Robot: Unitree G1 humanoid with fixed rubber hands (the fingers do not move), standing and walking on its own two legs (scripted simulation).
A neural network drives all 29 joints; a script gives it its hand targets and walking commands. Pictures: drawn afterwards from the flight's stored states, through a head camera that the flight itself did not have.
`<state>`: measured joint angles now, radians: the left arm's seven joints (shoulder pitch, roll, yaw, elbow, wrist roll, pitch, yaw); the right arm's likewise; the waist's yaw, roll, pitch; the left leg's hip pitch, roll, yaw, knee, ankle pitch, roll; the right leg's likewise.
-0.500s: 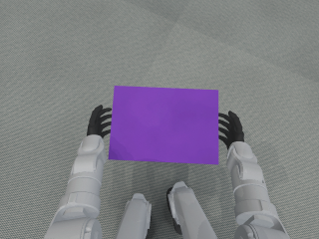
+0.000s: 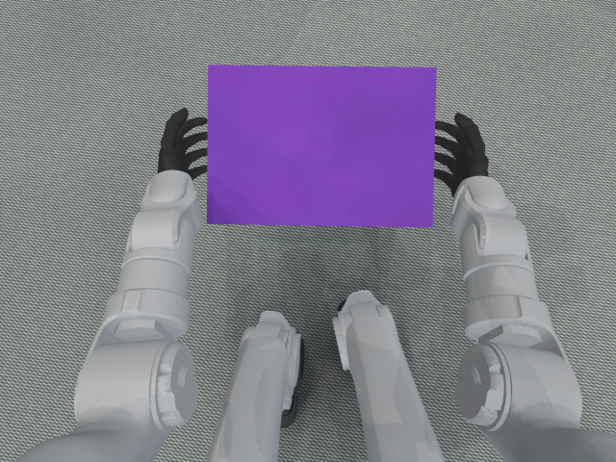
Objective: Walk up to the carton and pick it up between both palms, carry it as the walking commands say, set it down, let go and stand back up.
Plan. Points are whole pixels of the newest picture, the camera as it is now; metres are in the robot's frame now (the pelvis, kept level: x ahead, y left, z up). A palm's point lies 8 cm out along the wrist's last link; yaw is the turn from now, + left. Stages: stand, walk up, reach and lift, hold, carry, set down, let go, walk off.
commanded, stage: set down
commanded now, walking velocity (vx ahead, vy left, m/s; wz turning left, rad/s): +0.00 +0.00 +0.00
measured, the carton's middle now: (318, 162) +0.50 -0.05 -0.23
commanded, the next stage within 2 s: none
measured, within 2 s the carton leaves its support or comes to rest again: rests again in 1.92 s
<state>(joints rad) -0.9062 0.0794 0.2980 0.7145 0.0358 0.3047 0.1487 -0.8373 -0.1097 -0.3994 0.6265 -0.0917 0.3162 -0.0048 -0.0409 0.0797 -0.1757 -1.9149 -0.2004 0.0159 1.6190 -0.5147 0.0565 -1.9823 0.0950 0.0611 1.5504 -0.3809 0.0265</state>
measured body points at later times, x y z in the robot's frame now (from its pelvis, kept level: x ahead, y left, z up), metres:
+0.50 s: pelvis -0.02 -0.01 -0.07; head +0.29 -0.05 +0.25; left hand +0.50 +0.13 -0.18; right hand +0.44 -0.22 -0.22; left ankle +0.07 +0.07 -0.50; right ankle +0.12 -0.11 -0.50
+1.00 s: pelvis +0.00 -0.01 -0.12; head +0.34 -0.02 +0.17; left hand +0.54 +0.07 -0.28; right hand +0.49 -0.29 -0.25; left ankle +0.07 +0.07 -0.50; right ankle +0.12 -0.11 -0.50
